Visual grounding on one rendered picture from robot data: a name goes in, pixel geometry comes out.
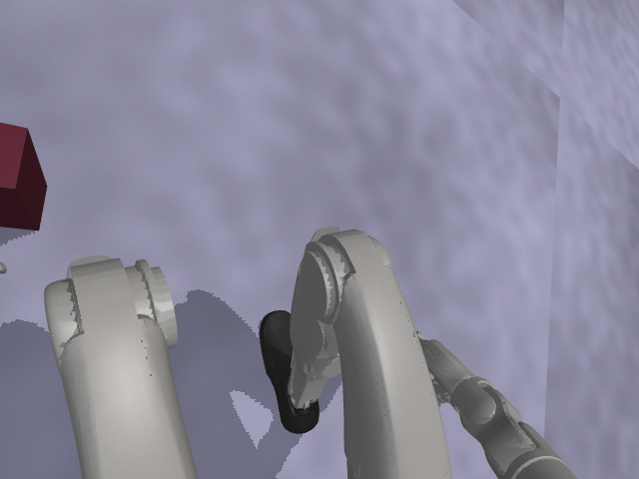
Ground right robot arm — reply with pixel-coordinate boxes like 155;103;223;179
450;377;577;479

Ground carton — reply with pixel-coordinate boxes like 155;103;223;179
0;123;47;231

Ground right robot hand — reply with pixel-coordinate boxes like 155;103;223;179
417;331;476;407

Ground right robot foot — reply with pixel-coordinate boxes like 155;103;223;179
260;310;320;434

